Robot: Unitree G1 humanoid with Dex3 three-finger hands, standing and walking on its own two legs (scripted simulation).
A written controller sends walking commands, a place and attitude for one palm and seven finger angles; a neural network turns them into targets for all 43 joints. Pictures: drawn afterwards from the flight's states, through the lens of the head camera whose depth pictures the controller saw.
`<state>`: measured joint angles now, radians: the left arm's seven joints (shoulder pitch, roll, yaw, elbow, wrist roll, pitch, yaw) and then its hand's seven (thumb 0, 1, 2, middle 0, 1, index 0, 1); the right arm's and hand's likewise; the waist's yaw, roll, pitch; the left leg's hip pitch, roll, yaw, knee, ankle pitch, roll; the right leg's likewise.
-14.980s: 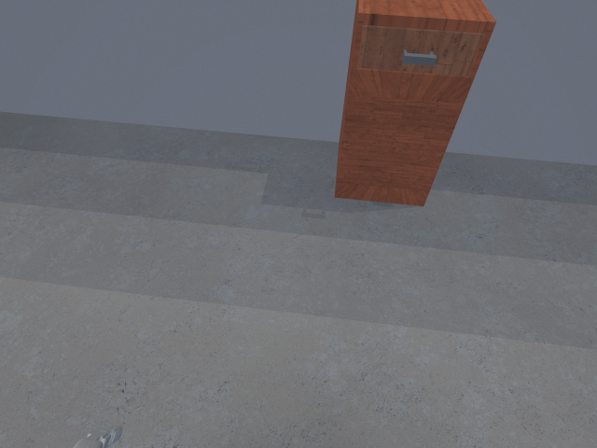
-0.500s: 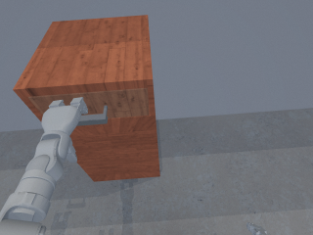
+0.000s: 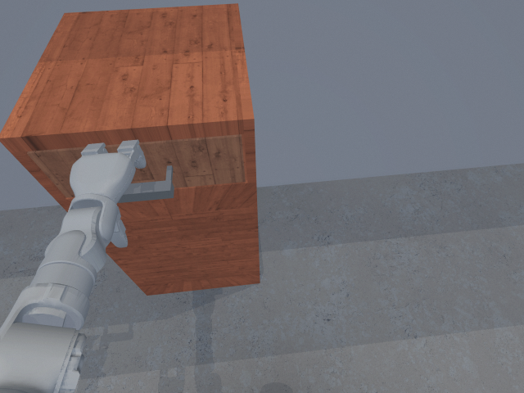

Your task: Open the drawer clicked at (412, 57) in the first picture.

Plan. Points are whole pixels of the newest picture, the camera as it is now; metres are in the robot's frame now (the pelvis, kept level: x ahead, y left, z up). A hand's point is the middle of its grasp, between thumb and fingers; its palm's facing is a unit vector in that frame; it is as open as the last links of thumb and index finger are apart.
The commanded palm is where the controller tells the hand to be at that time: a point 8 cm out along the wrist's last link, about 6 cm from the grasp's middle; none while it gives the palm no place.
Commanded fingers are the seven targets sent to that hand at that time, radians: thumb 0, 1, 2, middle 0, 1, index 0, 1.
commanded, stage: move the hooked fingers above the handle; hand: left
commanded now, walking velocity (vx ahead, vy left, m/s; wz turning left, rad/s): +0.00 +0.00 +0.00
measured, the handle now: (146, 182) +0.49 +0.24 -0.02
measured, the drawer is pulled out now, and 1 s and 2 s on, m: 0.00 0.00 0.00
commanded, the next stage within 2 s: none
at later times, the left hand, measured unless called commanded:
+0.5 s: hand (118, 196) +0.42 +0.26 +0.04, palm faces -0.02 -0.02 -1.00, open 13.8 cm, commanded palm +0.40 +0.26 +0.10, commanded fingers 0.00 -0.50 0.30 -0.30 -1.20 -0.30 -1.20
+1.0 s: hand (111, 186) +0.44 +0.27 +0.04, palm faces +0.02 -0.01 -1.00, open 13.8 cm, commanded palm +0.41 +0.27 +0.10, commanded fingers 0.00 -0.50 0.30 -0.30 -1.20 -0.30 -1.20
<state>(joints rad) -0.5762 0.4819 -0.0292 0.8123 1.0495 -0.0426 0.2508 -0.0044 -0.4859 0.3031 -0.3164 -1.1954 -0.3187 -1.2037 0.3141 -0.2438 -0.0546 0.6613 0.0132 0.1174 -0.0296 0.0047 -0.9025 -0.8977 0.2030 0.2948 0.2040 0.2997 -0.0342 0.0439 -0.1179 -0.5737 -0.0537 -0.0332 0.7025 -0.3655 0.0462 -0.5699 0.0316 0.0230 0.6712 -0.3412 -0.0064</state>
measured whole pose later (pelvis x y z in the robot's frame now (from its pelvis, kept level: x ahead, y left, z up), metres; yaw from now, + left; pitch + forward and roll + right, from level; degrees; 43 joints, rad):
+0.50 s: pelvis -0.01 -0.01 +0.00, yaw +0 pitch +14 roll -1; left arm -0.59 0.50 -0.01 0.87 1.07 -0.07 0.29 0.00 -0.49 0.30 -0.32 -1.20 -0.32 -1.20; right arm 0.31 -0.25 -0.06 0.67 0.01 0.12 -0.03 0.00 -0.90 -0.90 0.20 0.29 0.20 0.30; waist -0.05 0.04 -0.12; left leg -0.59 -0.04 -0.04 0.71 -0.36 0.04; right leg -0.58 0.04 0.02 0.67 -0.33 -0.01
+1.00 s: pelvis +0.00 -0.01 +0.00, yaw -1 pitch +16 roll -1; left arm -0.61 0.55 0.06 0.88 1.08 -0.10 0.33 0.00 -0.49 0.30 -0.32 -1.20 -0.32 -1.20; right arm 0.32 -0.26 -0.06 0.68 0.00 0.12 -0.03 0.00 -0.90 -0.90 0.20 0.29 0.20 0.30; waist -0.06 0.04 -0.13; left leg -0.64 -0.04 -0.03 0.74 -0.38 0.04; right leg -0.64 0.05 0.02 0.70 -0.35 -0.01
